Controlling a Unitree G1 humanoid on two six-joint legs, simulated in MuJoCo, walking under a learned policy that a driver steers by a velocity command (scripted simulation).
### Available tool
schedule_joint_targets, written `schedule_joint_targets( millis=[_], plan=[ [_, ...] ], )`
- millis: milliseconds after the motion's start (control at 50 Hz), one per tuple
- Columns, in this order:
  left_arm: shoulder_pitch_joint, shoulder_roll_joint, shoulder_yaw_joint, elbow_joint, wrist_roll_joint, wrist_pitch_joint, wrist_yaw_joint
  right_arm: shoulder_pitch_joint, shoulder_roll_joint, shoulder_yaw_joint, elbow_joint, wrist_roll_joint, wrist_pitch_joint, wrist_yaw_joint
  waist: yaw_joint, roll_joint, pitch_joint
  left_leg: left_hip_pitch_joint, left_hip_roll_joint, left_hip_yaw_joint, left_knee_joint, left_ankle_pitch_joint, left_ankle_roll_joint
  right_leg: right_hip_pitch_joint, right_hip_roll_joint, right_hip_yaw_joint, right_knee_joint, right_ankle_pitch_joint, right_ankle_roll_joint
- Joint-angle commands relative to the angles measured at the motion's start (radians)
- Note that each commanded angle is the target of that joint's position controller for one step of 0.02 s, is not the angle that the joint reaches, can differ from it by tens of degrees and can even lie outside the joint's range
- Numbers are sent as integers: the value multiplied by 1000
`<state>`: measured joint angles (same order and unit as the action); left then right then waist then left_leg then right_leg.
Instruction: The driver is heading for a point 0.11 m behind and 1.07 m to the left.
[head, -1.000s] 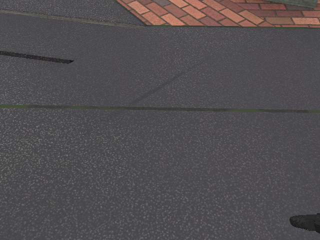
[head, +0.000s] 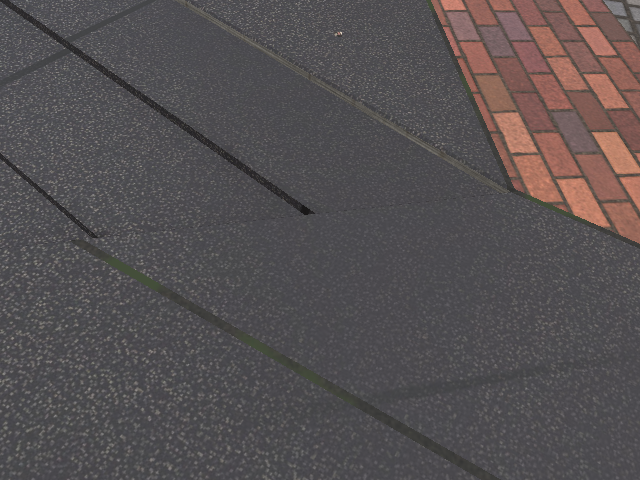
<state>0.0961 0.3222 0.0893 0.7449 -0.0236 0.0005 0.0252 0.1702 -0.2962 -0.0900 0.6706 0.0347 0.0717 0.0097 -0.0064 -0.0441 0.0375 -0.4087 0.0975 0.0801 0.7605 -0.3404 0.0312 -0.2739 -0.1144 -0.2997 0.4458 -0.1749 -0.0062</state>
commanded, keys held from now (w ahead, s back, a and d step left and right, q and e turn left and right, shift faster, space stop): w+q+shift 1.00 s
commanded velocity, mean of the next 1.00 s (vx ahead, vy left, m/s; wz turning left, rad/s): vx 0.86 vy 0.00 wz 0.98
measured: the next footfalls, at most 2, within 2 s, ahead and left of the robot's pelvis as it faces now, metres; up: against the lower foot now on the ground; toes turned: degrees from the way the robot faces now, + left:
left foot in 0.04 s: +0.02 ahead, +0.11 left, +0.00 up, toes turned +7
right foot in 0.44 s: +0.46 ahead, +0.00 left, +0.00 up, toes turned +26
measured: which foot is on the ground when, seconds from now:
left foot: up 0.00-0.02, down 0.04-0.44, up 0.46-0.88, down 0.90-1.00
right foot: down 0.00-0.04, up 0.06-0.42, down 0.44-0.90, up 0.92-1.00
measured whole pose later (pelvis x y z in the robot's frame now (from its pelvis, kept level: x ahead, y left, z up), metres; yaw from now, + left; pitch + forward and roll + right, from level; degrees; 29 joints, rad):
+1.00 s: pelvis +0.62 +0.35 -0.04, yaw +57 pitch +0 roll +0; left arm 0.32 0.23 0.02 0.77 0.04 -0.05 0.00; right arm 0.21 -0.32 -0.06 0.75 -0.02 0.00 0.02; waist 0.03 0.02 0.08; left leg -0.44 -0.20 0.08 0.74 -0.30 0.21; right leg -0.24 -0.09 0.01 1.41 -0.38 0.03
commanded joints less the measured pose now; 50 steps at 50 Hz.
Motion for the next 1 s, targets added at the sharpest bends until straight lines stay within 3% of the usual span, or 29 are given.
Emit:
schedule_joint_targets(
  millis=[20,40,60,80,100,120,160,220,360,400,420,440,460,480,500,520,540,620,720,780,820,860,880,900,920,940,960,980,1000],
  plan=[
    [-155,100,29,-79,-10,-15,-1,295,-117,-58,87,5,-11,3,-147,-16,-102,316,-71,106,-157,-58,86,-81,-174,149,-85,-539,-70],
    [-175,37,14,-79,2,-11,-9,418,-138,-72,147,10,-24,-7,-189,160,-42,433,-47,-28,-278,-156,153,-236,-78,65,253,-523,-26],
    [-209,-66,-17,-107,13,-19,-24,433,-171,-60,131,-4,-57,-5,-145,349,78,482,106,-407,-310,-192,246,-600,15,102,709,-494,10],
    [-251,-20,-12,-187,-22,-55,-36,332,-210,-53,46,-17,-111,15,-101,344,39,480,228,-890,-572,-471,385,-813,128,314,787,-432,9],
    [-234,42,-18,-181,115,-35,-46,209,-210,-45,11,-76,-83,-7,-82,250,76,421,241,-824,-675,-557,315,-863,41,314,789,-303,36],
    [-207,84,-4,-162,116,-36,-56,184,-197,-39,-3,-76,-83,-14,-58,198,76,383,197,-725,-666,-476,288,-773,29,316,721,-182,48],
    [-142,96,-2,-118,98,-21,-69,191,-174,-29,14,-63,-103,-12,-31,151,64,311,87,-555,-657,-241,241,-574,17,294,600,-58,87],
    [-183,68,-10,-123,67,1,-78,289,-155,-25,61,-49,-130,-3,-61,94,45,388,53,-499,-648,-52,240,-549,47,283,498,14,96],
    [-320,50,-25,-204,41,-15,-79,327,-168,-33,90,-45,-143,-15,-103,176,69,377,53,-510,-600,175,225,-377,88,291,187,71,71],
    [-184,71,-17,-183,36,-25,-65,252,-191,-38,79,-44,-146,-17,-26,193,37,316,57,-502,-538,404,186,-150,109,285,132,27,42],
    [-23,110,2,-142,35,-31,-48,211,-217,-43,73,-48,-150,-12,52,179,-41,263,32,-477,-390,630,161,66,147,262,145,-52,26],
    [226,159,25,-79,36,-36,-23,166,-228,-46,69,-51,-154,-2,182,99,-174,154,-51,-412,-94,708,130,368,132,261,148,-89,8],
    [435,247,49,-55,69,-44,2,174,-132,-20,45,-44,-165,4,254,-61,-342,-57,-165,-338,291,453,113,652,-70,491,95,-492,-13],
    [406,323,57,-60,96,-49,-5,215,7,19,-18,-8,-170,8,153,-412,-408,-282,-256,-290,550,-205,98,692,-317,1065,-208,-904,-49],
    [219,205,33,-95,90,-44,-9,174,-46,24,7,-28,-157,1,81,-288,-237,-344,-175,-267,647,-76,113,498,-315,1149,-270,-866,-67],
    [154,123,15,-105,84,-42,-10,135,-85,16,19,-49,-146,8,61,-131,-136,-340,-111,-224,632,17,110,381,-294,976,-225,-730,-85],
    [161,83,8,-84,83,-42,-11,108,-93,15,30,-63,-136,22,54,-29,-92,-313,-62,-199,589,65,103,302,-254,807,-213,-557,-93],
    [261,10,-20,21,60,-78,-25,-26,-24,42,-35,-74,-91,70,29,-53,35,-376,7,-179,544,116,80,189,-204,464,-265,-201,-65],
    [251,35,-22,54,58,-115,-28,-201,-33,63,-123,-64,-79,91,-14,-18,117,-399,0,-89,343,290,82,142,-147,128,-345,149,-34],
    [338,76,-19,93,55,-115,-17,-308,-16,79,-148,-71,-83,109,13,28,151,-253,-67,75,102,310,134,183,-104,-7,-348,529,-13],
    [366,139,-9,90,50,-102,-6,-249,-37,70,-119,-64,-85,97,-31,-19,72,-122,-153,135,57,271,168,291,-125,-26,-208,1061,-7],
    [319,217,9,68,52,-67,3,13,-105,39,-45,-55,-87,69,-178,-74,-79,146,-214,112,48,156,200,311,-170,-8,135,1313,-22],
    [267,221,11,40,55,-52,0,237,-159,8,25,-54,-89,48,-268,-72,-180,410,-229,59,-14,118,232,203,-179,21,414,1246,-36],
    [262,179,8,38,65,-44,-12,307,-200,-26,74,-48,-85,21,-259,27,-197,639,-194,-57,-101,81,256,-27,-86,38,758,552,-17],
    [257,37,-26,-16,83,-46,-24,214,-282,-43,54,-35,-75,2,-129,252,-129,676,-22,-376,-90,180,282,-329,71,72,1127,-342,10],
    [251,82,-25,-145,51,-69,-26,212,-335,-48,5,-67,-63,3,-95,237,-335,894,122,-832,-326,33,456,-576,120,294,1236,-330,36],
    [159,116,-28,-153,55,-94,-26,241,-290,-50,19,-63,-64,-7,-115,65,-254,799,136,-886,-468,-57,416,-621,66,360,1149,-240,33],
    [153,110,-34,-146,52,-102,-25,210,-249,-42,41,-58,-76,-14,-64,4,-104,629,112,-822,-506,-24,390,-599,31,361,1043,-196,32],
    [138,96,-40,-135,70,-95,-20,177,-225,-34,49,-55,-94,-19,-14,-52,-43,482,66,-738,-506,74,368,-530,3,362,970,-209,44]
  ],
)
